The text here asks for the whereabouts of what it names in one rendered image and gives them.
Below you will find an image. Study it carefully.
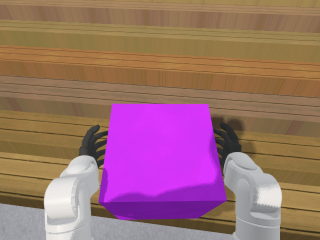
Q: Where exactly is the left robot hand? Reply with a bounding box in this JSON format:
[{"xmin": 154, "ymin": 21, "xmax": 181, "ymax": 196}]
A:
[{"xmin": 78, "ymin": 124, "xmax": 109, "ymax": 168}]

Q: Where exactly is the robot right forearm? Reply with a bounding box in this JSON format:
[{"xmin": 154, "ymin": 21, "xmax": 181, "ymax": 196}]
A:
[{"xmin": 223, "ymin": 152, "xmax": 282, "ymax": 240}]

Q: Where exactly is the right robot hand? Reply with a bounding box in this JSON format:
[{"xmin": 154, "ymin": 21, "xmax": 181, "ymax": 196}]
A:
[{"xmin": 213, "ymin": 122, "xmax": 242, "ymax": 168}]

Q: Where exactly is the carton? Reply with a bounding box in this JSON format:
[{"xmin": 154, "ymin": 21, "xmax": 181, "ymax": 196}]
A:
[{"xmin": 98, "ymin": 104, "xmax": 227, "ymax": 220}]

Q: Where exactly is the robot left forearm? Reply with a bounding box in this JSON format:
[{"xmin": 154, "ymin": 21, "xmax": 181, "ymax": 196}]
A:
[{"xmin": 44, "ymin": 155, "xmax": 100, "ymax": 240}]

